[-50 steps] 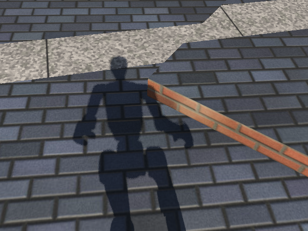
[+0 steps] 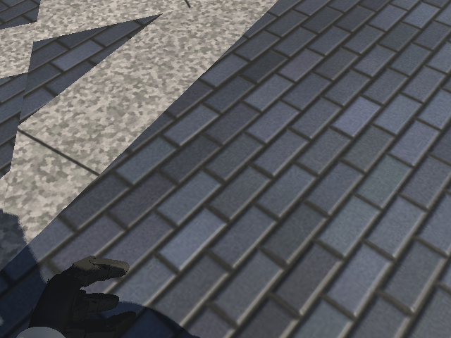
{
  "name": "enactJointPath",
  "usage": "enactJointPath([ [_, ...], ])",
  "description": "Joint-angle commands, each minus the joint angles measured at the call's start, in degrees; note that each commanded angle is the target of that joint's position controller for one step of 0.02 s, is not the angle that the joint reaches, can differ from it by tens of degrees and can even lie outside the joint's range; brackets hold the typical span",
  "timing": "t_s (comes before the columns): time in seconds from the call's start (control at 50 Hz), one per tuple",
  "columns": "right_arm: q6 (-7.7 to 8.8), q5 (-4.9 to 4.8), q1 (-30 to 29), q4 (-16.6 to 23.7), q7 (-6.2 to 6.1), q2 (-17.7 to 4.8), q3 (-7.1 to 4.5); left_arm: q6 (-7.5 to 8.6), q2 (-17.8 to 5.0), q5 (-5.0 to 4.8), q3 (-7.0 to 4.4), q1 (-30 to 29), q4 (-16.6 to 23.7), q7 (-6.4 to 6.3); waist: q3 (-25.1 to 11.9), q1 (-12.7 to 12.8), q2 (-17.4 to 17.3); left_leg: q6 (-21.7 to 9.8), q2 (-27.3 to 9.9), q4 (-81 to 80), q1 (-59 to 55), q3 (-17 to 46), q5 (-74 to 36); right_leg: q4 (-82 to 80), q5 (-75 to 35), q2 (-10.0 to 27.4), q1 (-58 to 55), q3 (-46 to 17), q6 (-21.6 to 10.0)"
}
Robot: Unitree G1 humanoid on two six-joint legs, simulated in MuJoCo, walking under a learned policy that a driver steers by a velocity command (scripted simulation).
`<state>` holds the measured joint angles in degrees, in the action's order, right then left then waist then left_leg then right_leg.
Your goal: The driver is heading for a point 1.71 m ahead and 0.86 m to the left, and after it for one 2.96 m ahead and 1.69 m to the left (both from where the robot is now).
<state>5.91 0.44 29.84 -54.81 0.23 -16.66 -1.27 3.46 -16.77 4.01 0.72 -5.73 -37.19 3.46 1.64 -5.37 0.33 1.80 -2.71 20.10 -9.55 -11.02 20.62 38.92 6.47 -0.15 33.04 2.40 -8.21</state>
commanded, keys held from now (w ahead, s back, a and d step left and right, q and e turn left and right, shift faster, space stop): q+shift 0.90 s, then e+shift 0.10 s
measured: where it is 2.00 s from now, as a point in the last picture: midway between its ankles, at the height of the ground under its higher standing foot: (171, 324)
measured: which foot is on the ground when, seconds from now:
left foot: down 0.00-0.00, up 0.02-0.36, down 0.38-0.82, up 0.84-1.00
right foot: up 0.00-0.00, down 0.02-0.38, up 0.40-0.80, down 0.82-1.00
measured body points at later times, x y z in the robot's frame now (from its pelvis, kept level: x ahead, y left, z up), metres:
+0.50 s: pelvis +0.30 +0.08 +0.07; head +0.33 +0.10 +0.52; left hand +0.41 +0.38 -0.01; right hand +0.53 -0.12 -0.02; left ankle +0.38 +0.14 -0.58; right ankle +0.24 -0.11 -0.43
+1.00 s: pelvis +0.41 +0.11 +0.14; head +0.40 +0.16 +0.59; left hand +0.27 +0.40 +0.03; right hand +0.75 +0.13 +0.10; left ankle +0.32 +0.19 -0.55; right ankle +0.56 +0.05 -0.58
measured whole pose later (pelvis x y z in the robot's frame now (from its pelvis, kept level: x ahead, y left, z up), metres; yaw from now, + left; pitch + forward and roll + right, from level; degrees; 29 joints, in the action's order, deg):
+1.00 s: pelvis +0.41 +0.11 +0.14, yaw +50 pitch +2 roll -3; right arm -2.7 -0.5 5.3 -28.8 1.8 -17.6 -1.6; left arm 0.1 -17.7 -0.8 -4.2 11.0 -37.4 -3.8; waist 2.2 3.4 1.3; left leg 1.0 0.5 55.3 28.1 6.8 28.9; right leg 31.8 11.7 -1.2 22.0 -2.1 2.3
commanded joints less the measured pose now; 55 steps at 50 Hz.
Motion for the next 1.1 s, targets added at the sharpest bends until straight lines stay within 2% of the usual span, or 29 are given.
enactJointPath([
  [0.02,0.76,-3.19,-12.3,8.9,0.06,-5.9,-0.24,1.07,-11.2,1.37,-4.08,30.0,-7.8,-2.97,-18.0,17.3,11.3,-2.4,5.9,57.5,41.3,4.9,1.8,-10.5,-58.4,16.7,-62.4,-13.1,-2.8],
  [0.04,0.75,-3.83,-2.3,8.3,-1.08,-2.2,0.28,1.27,-14.9,0.84,-5.12,33.6,-6.1,-2.97,-28.1,13.2,9.2,-3.7,5.9,71.6,50.8,19.5,14.2,2.1,-101.3,31.1,-73.2,-22.4,-7.9],
  [0.06,-0.17,-4.05,-6.4,9.0,-1.77,-5.7,-0.81,0.62,-15.1,-0.53,-6.29,33.4,-6.1,-2.64,-30.7,15.6,3.8,-3.6,4.4,72.3,52.5,19.8,7.8,-3.7,-81.9,30.9,-68.3,-22.6,-9.6],
  [0.1,-2.35,-0.52,-11.8,10.6,-2.0,-4.1,-1.06,0.85,-6.7,-1.68,-3.82,26.0,-7.7,-3.44,-9.2,9.5,0.1,-2.8,0.1,65.8,58.0,13.4,5.0,-12.2,-47.3,22.4,-47.8,-14.1,-2.8],
  [0.12,-4.01,-0.14,-13.3,10.8,-1.67,-2.0,-1.02,0.79,-6.0,-0.84,-3.29,25.1,-7.4,-3.86,-4.8,8.7,2.0,-2.2,1.3,73.2,59.1,10.6,6.0,-14.8,-45.0,21.8,-42.1,-11.0,-1.9],
  [0.18,-7.88,-0.14,-19.6,17.4,-2.03,4.2,-0.76,1.32,-4.7,-2.37,-3.21,24.8,-9.0,-3.63,-0.4,5.7,8.2,-3.0,2.8,86.3,64.2,7.0,13.8,-24.2,-39.1,21.8,-30.4,-1.3,-0.6],
  [0.26,-9.56,0.69,-28.8,28.5,-3.8,5.1,0.29,1.04,-2.1,-1.71,-2.48,18.7,-9.9,-3.96,4.5,-1.7,5.8,-6.4,0.2,81.0,74.4,8.3,14.4,-31.1,-28.8,18.0,-26.1,7.6,3.2],
  [0.3,-10.08,0.88,-21.4,28.4,-2.0,3.7,0.87,-0.2,-4.2,-2.32,-2.95,13.2,-7.6,-5.03,-3.6,-7.1,3.7,-7.5,1.8,55.3,47.5,3.8,0.4,-27.4,-36.7,8.8,-16.5,16.0,3.7],
  [0.34,-10.83,0.83,-7.2,23.4,-0.78,-1.6,-1.52,0.64,-14.9,-4.19,-5.84,10.2,-3.0,-4.55,-19.5,-10.8,9.1,-8.6,7.2,54.0,25.3,1.7,0.0,-10.2,-74.6,12.8,-21.4,14.4,1.6],
  [0.36,-11.22,0.83,0.0,21.0,-0.64,-4.3,-2.49,0.6,-15.5,-6.62,-6.4,9.5,-1.9,-3.36,-24.3,-12.4,8.9,-10.8,8.7,50.5,17.9,4.0,0.4,1.2,-78.6,15.4,-23.6,11.7,2.2],
  [0.38,-10.97,0.43,1.7,20.3,-0.61,-7.1,-3.98,0.25,-13.5,-8.56,-6.54,10.3,-1.5,-2.21,-23.6,-12.7,3.7,-14.5,9.7,36.4,11.1,12.6,-3.4,21.2,-55.0,13.0,-17.8,9.4,4.9],
  [0.4,-11.07,-1.11,-11.3,21.3,-1.16,-13.2,-5.82,-1.05,-3.7,-6.53,-4.53,11.9,-0.1,-0.5,-12.9,-4.6,-17.7,-20.8,4.1,12.1,18.3,42.7,-12.8,52.3,15.8,-4.2,1.1,7.3,10.1],
  [0.42,-10.14,-0.35,-20.9,27.8,-0.87,-17.1,-7.08,-1.4,-2.8,-1.94,-3.86,25.2,3.9,-1.59,-24.1,4.2,-19.3,-25.8,-9.8,-0.8,16.2,71.5,-19.2,69.3,16.9,-6.6,5.7,-10.1,10.4],
  [0.44,-7.06,1.81,-23.1,30.8,-0.39,-14.3,-4.12,-0.1,-7.6,-3.8,-4.75,21.1,2.6,-1.83,-19.9,3.4,-10.8,-23.7,-12.0,-4.6,21.7,76.0,-6.5,76.3,17.9,-9.0,7.6,-14.5,8.5],
  [0.46,-5.03,-0.15,-21.5,28.5,0.54,-9.8,-3.37,0.14,-5.4,-3.97,-4.19,17.7,5.0,-2.72,-8.8,5.2,-2.9,-18.8,-7.2,-3.0,29.1,69.0,-2.4,74.6,17.2,-8.2,12.3,-12.6,7.8],
  [0.5,-3.86,-2.64,-20.7,24.6,0.56,-7.0,-3.19,0.21,-1.1,-2.43,-2.14,17.2,6.7,-4.74,-2.7,9.0,3.3,-12.7,0.9,4.1,37.4,48.9,-4.8,68.6,13.5,-3.9,12.3,-11.3,6.9],
  [0.56,-4.43,-2.88,-23.5,26.2,-1.31,-4.7,-2.85,0.23,-3.5,-2.15,-2.18,14.1,9.6,-5.26,-4.8,10.3,-0.6,-9.9,5.3,2.7,33.0,37.6,-31.6,45.5,14.1,-2.0,8.5,-10.7,7.8],
  [0.62,-5.05,-3.92,-19.3,26.4,-2.83,-9.4,-5.49,-0.02,-2.0,-1.83,-1.81,9.0,10.8,-6.96,-11.4,6.9,-3.1,-0.6,6.3,0.9,20.6,36.4,-53.0,28.3,13.2,-4.4,6.1,-7.2,8.8],
  [0.72,-9.66,-2.97,-25.7,31.8,-5.13,-10.9,-7.11,-0.49,-1.3,-3.27,-2.53,14.2,6.4,-6.65,-11.5,9.7,-7.9,9.1,10.8,1.3,28.3,33.2,-47.2,0.8,4.3,-8.9,-13.3,-5.8,8.5],
  [0.78,-8.8,-2.67,-25.8,33.1,-2.66,-7.0,-6.1,-0.34,-3.5,-5.46,-4.98,19.9,1.2,-6.29,-11.1,9.9,-3.0,3.9,10.2,10.4,30.1,38.7,-27.2,-13.7,-2.8,-4.2,-24.0,-10.1,8.8],
  [0.84,-6.95,-1.77,-18.8,29.6,0.42,-1.5,-3.3,-0.98,-2.1,-4.66,-4.35,10.7,5.9,-7.56,-8.9,3.8,2.7,-3.9,13.3,35.3,32.6,27.0,18.3,-15.7,-23.0,14.5,-22.5,-22.6,-1.3],
  [0.86,-6.63,-1.52,-14.4,31.7,1.87,-5.2,-4.37,-0.64,-7.9,-1.59,-6.13,8.5,6.0,-7.55,-8.5,-2.1,20.9,-1.6,10.2,48.3,40.7,21.2,21.0,-20.2,-20.4,28.9,-18.6,-43.6,-12.8],
  [0.88,-7.03,-1.93,-13.9,29.4,1.99,-11.5,-5.53,0.04,-6.4,-2.88,-6.57,6.6,7.6,-8.12,-7.8,0.2,15.0,-0.2,3.0,56.7,41.5,24.2,15.8,-17.7,-15.5,26.3,-16.7,-43.0,-11.9],
  [0.9,-7.49,-1.94,-15.4,28.6,2.31,-12.9,-5.72,-0.18,-4.1,-4.32,-5.79,6.8,7.8,-8.65,-8.7,1.2,8.5,-0.1,2.1,57.5,42.3,24.0,11.7,-15.9,-10.4,20.3,-18.1,-33.3,-7.3],
  [0.94,-8.34,-1.08,-21.7,29.9,1.77,-7.7,-2.68,-1.4,-8.5,-5.26,-6.39,10.2,6.3,-8.14,-6.1,4.5,0.6,0.1,1.9,44.9,43.8,18.4,8.5,-15.9,-11.5,14.9,-18.7,-26.1,-5.1],
  [0.98,-7.87,-0.43,-24.0,30.2,1.47,-3.2,-0.46,-3.17,-10.9,-4.83,-7.09,12.9,4.6,-7.06,-7.5,5.8,0.9,-0.8,3.5,30.0,33.1,13.3,10.0,-15.2,-20.9,10.7,-14.8,-18.3,-3.8],
  [1.04,-7.8,0.06,-16.5,25.5,0.95,0.3,-0.12,-4.05,-3.3,-5.31,-4.0,17.5,1.9,-4.81,-10.7,3.2,5.2,-1.4,7.0,6.1,12.2,8.5,-8.4,-12.5,-6.8,5.9,-9.2,-12.3,0.9],
  [1.08,-7.72,2.79,-18.0,25.7,0.8,-8.2,-1.32,-2.56,-1.0,-4.26,-3.15,17.4,4.3,-3.81,-12.3,5.0,-18.5,-14.4,-18.2,-0.6,17.0,35.6,-13.1,0.2,29.9,0.7,-1.0,-6.6,9.6],
  [1.1,-6.92,3.52,-21.4,27.6,0.51,-6.4,-1.4,-2.65,-6.9,-5.22,-4.85,13.2,4.6,-4.52,-7.7,2.4,-12.1,-16.3,-16.8,-2.2,21.3,34.7,-9.8,9.4,28.0,2.5,-2.4,-7.9,11.1],
])
Keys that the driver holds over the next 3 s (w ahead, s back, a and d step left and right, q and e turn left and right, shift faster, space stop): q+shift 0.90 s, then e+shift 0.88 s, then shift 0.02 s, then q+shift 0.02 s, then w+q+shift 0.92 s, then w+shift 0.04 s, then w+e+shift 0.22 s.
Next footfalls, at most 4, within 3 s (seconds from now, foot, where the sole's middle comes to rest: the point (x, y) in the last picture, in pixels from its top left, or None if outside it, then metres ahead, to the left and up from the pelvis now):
0.02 right None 0.15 -0.09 -0.76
0.38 left None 0.42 0.14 -0.62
0.82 right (189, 277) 0.59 0.09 -0.62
1.06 left None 0.35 0.25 -0.62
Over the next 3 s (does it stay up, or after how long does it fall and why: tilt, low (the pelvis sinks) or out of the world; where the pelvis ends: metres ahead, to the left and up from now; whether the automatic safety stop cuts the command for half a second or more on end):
stays up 1.07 0.53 0.14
